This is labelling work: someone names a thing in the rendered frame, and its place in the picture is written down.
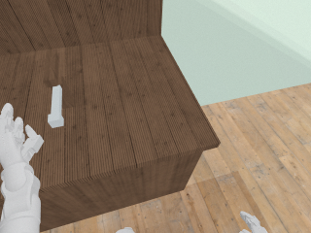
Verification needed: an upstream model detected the tap lever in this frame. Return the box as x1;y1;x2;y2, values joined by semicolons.
48;84;64;128

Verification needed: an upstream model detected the counter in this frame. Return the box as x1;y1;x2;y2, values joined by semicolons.
0;0;221;233

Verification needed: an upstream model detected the robot left forearm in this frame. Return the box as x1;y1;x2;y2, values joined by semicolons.
0;162;41;233

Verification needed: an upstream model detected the robot left hand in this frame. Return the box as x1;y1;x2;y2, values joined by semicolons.
0;103;45;169

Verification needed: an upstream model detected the robot right hand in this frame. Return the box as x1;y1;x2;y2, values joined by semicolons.
239;211;267;233

